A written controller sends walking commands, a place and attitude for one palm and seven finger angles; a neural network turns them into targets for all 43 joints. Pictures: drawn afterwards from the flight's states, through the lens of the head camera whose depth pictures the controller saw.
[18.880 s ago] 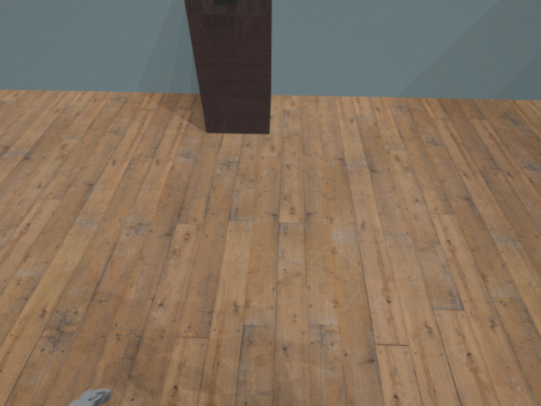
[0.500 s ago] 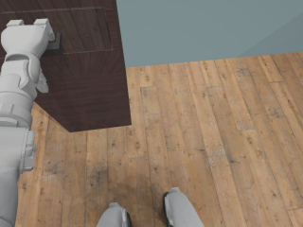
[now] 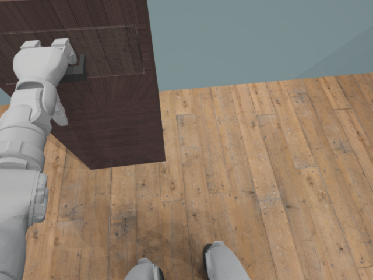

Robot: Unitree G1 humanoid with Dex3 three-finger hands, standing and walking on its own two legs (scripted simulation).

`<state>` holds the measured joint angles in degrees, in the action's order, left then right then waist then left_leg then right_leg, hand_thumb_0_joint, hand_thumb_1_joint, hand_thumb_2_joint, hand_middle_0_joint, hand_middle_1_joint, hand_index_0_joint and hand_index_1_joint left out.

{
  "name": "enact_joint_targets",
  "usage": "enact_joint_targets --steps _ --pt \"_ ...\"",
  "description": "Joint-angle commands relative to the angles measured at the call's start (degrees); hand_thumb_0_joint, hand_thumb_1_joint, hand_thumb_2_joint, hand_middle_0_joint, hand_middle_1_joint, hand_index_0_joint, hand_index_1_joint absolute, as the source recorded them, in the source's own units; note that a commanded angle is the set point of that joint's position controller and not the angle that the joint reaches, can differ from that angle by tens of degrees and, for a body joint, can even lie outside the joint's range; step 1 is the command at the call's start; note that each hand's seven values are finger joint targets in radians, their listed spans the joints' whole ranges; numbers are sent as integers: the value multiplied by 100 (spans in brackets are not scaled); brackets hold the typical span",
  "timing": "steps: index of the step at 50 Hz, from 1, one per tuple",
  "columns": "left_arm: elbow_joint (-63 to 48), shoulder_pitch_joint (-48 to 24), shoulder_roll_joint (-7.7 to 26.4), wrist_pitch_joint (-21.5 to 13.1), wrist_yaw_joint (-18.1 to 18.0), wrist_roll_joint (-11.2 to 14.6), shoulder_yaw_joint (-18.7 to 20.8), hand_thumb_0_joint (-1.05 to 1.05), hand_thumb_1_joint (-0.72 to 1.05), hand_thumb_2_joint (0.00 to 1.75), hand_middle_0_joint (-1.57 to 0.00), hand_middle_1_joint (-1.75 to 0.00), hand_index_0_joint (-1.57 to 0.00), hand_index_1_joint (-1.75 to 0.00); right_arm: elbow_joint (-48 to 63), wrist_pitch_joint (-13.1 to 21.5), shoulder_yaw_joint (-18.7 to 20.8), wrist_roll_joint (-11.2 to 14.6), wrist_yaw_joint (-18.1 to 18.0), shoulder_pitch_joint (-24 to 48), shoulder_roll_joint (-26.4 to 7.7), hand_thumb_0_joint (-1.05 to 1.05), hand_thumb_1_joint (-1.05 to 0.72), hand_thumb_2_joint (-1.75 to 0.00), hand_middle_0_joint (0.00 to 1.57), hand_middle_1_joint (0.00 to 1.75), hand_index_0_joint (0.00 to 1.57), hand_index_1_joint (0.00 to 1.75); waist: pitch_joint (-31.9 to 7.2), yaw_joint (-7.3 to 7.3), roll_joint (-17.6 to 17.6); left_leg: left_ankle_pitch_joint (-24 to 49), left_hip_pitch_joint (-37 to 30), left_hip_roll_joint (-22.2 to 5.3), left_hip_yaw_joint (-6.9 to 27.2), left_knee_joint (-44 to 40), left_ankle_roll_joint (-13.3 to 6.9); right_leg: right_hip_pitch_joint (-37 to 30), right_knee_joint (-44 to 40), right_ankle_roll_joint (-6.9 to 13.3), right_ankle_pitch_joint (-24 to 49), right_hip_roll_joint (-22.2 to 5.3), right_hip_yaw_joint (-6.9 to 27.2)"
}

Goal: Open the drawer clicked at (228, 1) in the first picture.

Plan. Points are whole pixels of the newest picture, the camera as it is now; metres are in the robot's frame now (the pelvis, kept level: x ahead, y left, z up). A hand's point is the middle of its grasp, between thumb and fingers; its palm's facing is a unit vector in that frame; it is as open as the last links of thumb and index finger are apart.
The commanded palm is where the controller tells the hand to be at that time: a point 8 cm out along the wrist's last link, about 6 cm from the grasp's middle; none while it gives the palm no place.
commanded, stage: lift the fingers back up to retry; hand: left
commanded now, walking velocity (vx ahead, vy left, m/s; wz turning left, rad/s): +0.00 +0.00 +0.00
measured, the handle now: (63, 67) +0.59 +0.23 +0.04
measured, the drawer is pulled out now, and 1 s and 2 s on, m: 0.00 0.00 0.00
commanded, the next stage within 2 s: re-aim the fingers above the handle in 0.48 s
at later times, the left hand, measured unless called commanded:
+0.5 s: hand (41, 69) +0.53 +0.24 +0.10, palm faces -0.05 -0.01 -1.00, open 13.9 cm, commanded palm +0.51 +0.24 +0.15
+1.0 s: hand (39, 73) +0.52 +0.23 +0.10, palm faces -0.04 +0.01 -1.00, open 13.9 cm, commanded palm +0.50 +0.24 +0.15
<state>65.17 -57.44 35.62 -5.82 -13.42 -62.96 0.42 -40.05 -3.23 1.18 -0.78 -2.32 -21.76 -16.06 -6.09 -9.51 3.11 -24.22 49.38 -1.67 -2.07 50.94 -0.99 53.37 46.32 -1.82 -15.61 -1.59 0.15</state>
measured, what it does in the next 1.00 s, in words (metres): stands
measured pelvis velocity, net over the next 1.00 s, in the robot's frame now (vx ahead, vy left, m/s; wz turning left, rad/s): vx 0.03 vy -0.01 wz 0.01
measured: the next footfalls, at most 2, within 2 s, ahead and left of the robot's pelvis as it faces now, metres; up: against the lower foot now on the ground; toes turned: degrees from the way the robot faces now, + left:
none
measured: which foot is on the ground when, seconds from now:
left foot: down 0.00-1.00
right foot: down 0.00-1.00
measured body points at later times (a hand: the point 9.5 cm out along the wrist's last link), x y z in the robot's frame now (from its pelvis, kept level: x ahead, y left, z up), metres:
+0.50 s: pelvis +0.04 +0.00 +0.03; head +0.14 -0.01 +0.47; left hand +0.53 +0.23 +0.15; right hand +0.07 -0.27 -0.10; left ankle -0.01 +0.11 -0.69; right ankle +0.05 -0.14 -0.69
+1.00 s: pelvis +0.03 -0.01 +0.03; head +0.12 -0.01 +0.47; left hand +0.51 +0.23 +0.16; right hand +0.05 -0.29 -0.10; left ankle -0.01 +0.11 -0.69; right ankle +0.05 -0.14 -0.69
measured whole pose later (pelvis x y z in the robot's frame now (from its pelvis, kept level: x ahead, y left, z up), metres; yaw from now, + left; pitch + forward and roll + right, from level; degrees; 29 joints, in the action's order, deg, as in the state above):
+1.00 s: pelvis +0.03 -0.01 +0.03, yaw +1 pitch +16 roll -1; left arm 59.7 -50.8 31.9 -6.4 -12.0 -62.7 -1.1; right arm -40.9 -5.0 3.3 -0.5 -1.7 -19.5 -15.8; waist -5.7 -5.8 2.5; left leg -21.9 33.7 -1.4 -1.6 39.5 -0.3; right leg 38.3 36.9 -1.3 -14.8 -1.6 -0.6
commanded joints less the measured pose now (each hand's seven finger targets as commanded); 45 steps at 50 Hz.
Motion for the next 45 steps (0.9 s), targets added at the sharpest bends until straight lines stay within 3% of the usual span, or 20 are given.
enact_joint_targets --steps 1,6,7,9,11,13,14,16,17,18,19,21,25,28,31,33,36,39,40,45 --pt "-1317 -2700 1696 6 -338 80 396 0 -50 30 -30 -120 -30 -120 156 50 381 -44 -82 -981 -987 0 -90 -90 20 30 20 30 -2890 33 344 1993 -1821 233 216 -806 -109 -2103 -599 291 1086 394 -212" --pt "-1384 -2440 1348 109 -287 121 241 0 -50 30 -30 -120 -30 -120 116 8 435 -37 -27 -965 -946 0 -90 -90 20 30 20 30 -2901 130 418 2727 -2297 205 187 -942 -62 -2376 -741 306 1556 410 -257" --pt "-1343 -2398 1176 148 -252 130 100 0 -50 30 -30 -120 -30 -120 114 -3 446 -31 -25 -969 -929 0 -90 -90 20 30 20 30 -2791 83 420 2820 -2358 194 193 -978 -57 -2345 -786 295 1582 408 -276" --pt "-1463 -2317 1221 175 -166 165 170 0 -50 30 -30 -120 -30 -120 105 -32 460 -24 -9 -934 -937 0 -90 -90 20 30 20 30 -2711 166 414 3078 -2487 179 189 -1053 -45 -2486 -848 300 1733 415 -284" --pt "-1747 -2240 1130 138 -71 212 160 0 -50 30 -30 -120 -30 -120 167 -67 494 -16 3 -908 -915 0 -90 -90 20 30 20 30 -2957 215 376 3627 -2778 165 190 -1060 -37 -2699 -889 298 2042 422 -273" --pt "-1852 -2184 965 138 12 219 38 0 -50 30 -30 -120 -30 -120 161 -98 502 3 16 -885 -890 0 -90 -90 20 30 20 30 -2720 215 386 3871 -2869 140 214 -1125 -11 -2659 -936 287 2104 429 -311" --pt "-1833 -1997 991 144 45 229 112 0 -50 30 -30 -120 -30 -120 179 -113 514 7 28 -852 -880 0 -90 -90 20 30 20 30 -2688 290 331 3930 -2898 138 201 -1154 -13 -2749 -960 289 2121 429 -312" --pt "-1751 -1881 1098 151 81 245 218 0 -50 30 -30 -120 -30 -120 183 -153 507 11 29 -783 -894 0 -90 -90 20 30 20 30 -2500 286 109 3837 -2794 154 169 -1216 -25 -2881 -1011 295 2181 426 -309" --pt "-1560 -1724 875 186 98 227 24 0 -50 30 -30 -120 -30 -120 190 -166 487 23 35 -764 -871 0 -90 -90 20 30 20 30 -2253 267 94 3690 -2677 167 165 -1281 -30 -2803 -1038 291 2101 423 -322" --pt "-1583 -1664 933 183 95 249 111 0 -50 30 -30 -120 -30 -120 189 -169 489 21 43 -747 -890 0 -90 -90 20 30 20 30 -2209 296 -45 3580 -2619 167 125 -1312 -45 -2887 -1057 292 2158 419 -312" --pt "-1620 -1552 1103 168 96 227 244 0 -50 30 -30 -120 -30 -120 231 -178 472 15 41 -684 -900 0 -90 -90 20 30 20 30 -2279 405 -14 3549 -2541 192 100 -1351 -53 -3068 -1040 301 2224 399 -283" --pt "-1824 -1710 931 111 97 199 113 0 -50 30 -30 -120 -30 -120 288 -189 500 10 52 -661 -864 0 -90 -90 20 30 20 30 -2413 357 106 3689 -2702 197 68 -1320 -55 -3072 -1044 310 2324 401 -259" --pt "-1958 -1721 1170 -8 34 183 317 0 -50 30 -30 -120 -30 -120 331 -176 507 0 35 -606 -854 0 -90 -90 20 30 20 30 -2453 372 -49 3555 -2609 227 67 -1338 -73 -3254 -1018 292 2424 386 -234" --pt "-2302 -1930 1032 -140 -55 135 242 0 -50 30 -30 -120 -30 -120 308 -140 555 -36 43 -612 -804 0 -90 -90 20 30 20 30 -2744 368 343 4006 -2954 225 105 -1226 -50 -3122 -956 298 2493 393 -221" --pt "-2185 -1761 1057 -124 -117 191 355 0 -50 30 -30 -120 -30 -120 258 -139 574 -60 65 -623 -820 0 -90 -90 20 30 20 30 -2787 364 111 4163 -2940 219 95 -1173 -53 -3202 -953 282 2640 394 -226" --pt "-2033 -1875 901 -40 -161 165 173 0 -50 30 -30 -120 -30 -120 218 -134 560 -39 72 -582 -822 0 -90 -90 20 30 20 30 -2503 285 85 3788 -2784 241 89 -1231 -59 -3078 -991 277 2478 394 -243" --pt "-2013 -1875 1179 19 -175 139 380 0 -50 30 -30 -120 -30 -120 211 -148 556 -55 63 -551 -861 0 -90 -90 20 30 20 30 -2727 366 14 3679 -2720 262 71 -1271 -73 -3338 -987 296 2550 379 -204" --pt "-1952 -1799 884 42 -114 132 118 0 -50 30 -30 -120 -30 -120 239 -137 548 -38 50 -494 -816 0 -90 -90 20 30 20 30 -2584 338 152 3467 -2721 270 49 -1322 -73 -3251 -1043 292 2391 372 -213" --pt "-1893 -1808 829 50 -88 145 85 0 -50 30 -30 -120 -30 -120 245 -132 555 -17 48 -497 -815 0 -90 -90 20 30 20 30 -2438 305 34 3320 -2687 261 53 -1348 -75 -3193 -1073 295 2287 384 -232" --pt "-1696 -1840 1231 -30 -65 107 323 0 -50 30 -30 -120 -30 -120 255 -105 507 -2 -11 -458 -851 0 -90 -90 20 30 20 30 -2314 368 -47 2671 -2394 305 28 -1467 -90 -3271 -1116 309 1948 354 -182"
